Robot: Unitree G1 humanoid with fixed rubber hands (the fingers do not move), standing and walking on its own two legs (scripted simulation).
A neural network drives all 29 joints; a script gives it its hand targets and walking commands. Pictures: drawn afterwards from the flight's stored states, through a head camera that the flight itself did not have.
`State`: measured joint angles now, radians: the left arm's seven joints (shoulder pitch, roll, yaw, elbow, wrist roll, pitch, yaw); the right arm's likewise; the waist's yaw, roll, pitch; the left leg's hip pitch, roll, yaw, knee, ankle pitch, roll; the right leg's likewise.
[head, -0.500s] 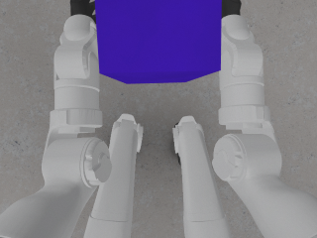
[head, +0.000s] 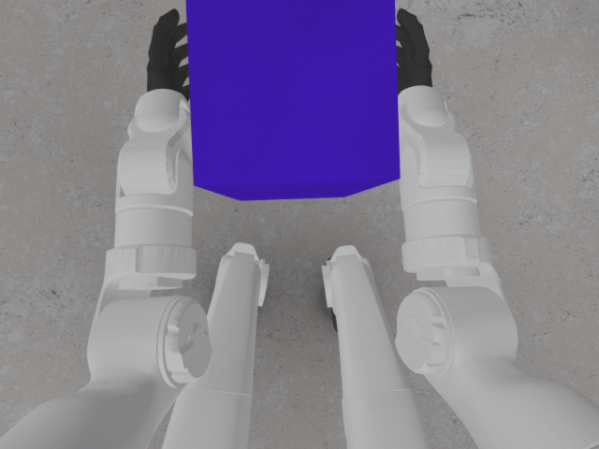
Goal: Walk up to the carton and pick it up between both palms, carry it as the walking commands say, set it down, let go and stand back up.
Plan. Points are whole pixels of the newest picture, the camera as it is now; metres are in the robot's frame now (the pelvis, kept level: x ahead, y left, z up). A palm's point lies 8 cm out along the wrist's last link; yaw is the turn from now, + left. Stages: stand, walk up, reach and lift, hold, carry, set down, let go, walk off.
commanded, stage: reach and lift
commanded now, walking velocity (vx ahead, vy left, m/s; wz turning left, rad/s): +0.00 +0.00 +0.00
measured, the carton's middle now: (291, 110) +0.49 +0.02 -0.10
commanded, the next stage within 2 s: none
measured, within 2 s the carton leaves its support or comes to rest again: neither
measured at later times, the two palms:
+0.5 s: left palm (144, 85) +0.46 +0.15 +0.02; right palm (438, 86) +0.47 -0.11 +0.02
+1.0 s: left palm (67, 47) +0.43 +0.15 +0.13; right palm (510, 44) +0.45 -0.11 +0.13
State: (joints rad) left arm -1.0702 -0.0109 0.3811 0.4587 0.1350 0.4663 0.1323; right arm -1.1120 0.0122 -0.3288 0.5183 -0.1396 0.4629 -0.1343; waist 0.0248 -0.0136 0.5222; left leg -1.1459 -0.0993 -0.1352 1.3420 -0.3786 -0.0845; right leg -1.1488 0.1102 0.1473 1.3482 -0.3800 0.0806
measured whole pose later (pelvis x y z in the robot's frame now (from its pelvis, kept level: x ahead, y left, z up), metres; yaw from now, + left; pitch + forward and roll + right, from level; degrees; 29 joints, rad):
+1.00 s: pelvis +0.07 +0.00 +0.12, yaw +0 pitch +7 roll +0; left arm -0.63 -0.14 0.40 0.58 0.24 0.48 0.09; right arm -0.66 0.14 -0.36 0.65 -0.23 0.47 -0.09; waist 0.03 0.00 0.05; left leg -0.62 -0.05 -0.16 0.74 -0.24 -0.05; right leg -0.62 0.07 0.16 0.73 -0.23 0.05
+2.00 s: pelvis +0.11 +0.00 +0.15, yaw +0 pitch -8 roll +0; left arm -0.38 -0.18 0.27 0.38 0.24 0.72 0.06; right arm -0.40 0.17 -0.24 0.41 -0.23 0.73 -0.07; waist 0.00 0.01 0.05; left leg -0.14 -0.04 -0.14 0.53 -0.24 -0.03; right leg -0.14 0.04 0.16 0.53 -0.25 0.03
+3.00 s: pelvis +0.11 +0.00 +0.15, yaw +0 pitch -9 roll +0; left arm -0.30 -0.16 0.20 0.32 0.22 0.77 0.07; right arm -0.33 0.17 -0.19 0.35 -0.23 0.78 -0.07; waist -0.01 0.00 0.03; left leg -0.12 -0.04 -0.15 0.53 -0.24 -0.03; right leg -0.12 0.04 0.15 0.53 -0.24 0.03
